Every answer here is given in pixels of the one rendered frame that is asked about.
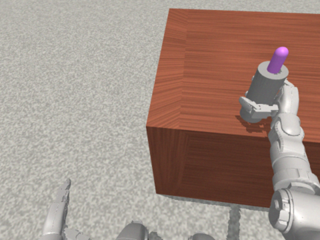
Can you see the right robot arm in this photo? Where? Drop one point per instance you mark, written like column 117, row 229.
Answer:
column 295, row 204

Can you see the bottle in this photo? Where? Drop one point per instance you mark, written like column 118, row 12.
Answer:
column 267, row 81

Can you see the right robot hand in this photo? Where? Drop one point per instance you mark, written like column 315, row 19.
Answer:
column 286, row 101

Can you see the left robot hand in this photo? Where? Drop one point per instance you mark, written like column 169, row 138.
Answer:
column 55, row 221

